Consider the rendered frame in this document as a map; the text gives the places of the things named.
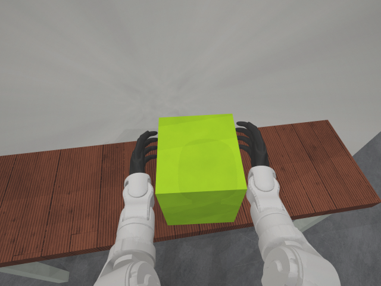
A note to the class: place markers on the table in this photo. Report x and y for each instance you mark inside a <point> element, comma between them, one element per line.
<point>68,202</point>

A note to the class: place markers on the carton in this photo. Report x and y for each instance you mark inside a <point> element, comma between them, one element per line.
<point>199,177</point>

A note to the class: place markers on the left robot upper arm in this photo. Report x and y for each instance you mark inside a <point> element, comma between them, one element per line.
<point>137,273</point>

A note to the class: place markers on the robot right forearm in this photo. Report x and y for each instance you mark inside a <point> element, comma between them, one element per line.
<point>271,220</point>

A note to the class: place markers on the robot left forearm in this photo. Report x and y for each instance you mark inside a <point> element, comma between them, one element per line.
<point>135,232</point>

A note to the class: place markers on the right robot hand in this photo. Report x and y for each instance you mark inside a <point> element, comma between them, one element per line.
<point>257,148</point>

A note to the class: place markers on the left robot hand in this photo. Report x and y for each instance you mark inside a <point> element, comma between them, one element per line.
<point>138,159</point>

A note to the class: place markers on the right robot upper arm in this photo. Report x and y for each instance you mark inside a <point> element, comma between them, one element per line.
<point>289,266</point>

